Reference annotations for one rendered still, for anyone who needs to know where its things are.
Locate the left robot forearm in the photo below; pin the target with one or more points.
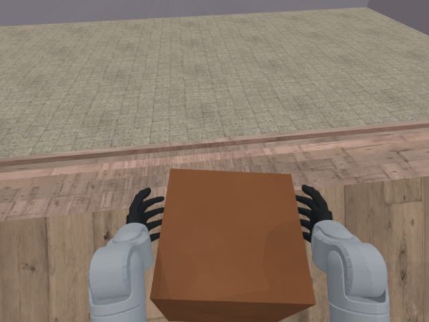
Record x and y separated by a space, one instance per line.
116 283

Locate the right robot hand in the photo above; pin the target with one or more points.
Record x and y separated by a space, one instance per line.
319 210

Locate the carton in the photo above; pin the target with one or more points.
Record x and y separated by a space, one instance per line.
231 249

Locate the left robot hand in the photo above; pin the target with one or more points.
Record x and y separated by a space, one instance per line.
138 207

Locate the right robot forearm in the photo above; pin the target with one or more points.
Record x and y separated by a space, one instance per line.
356 274

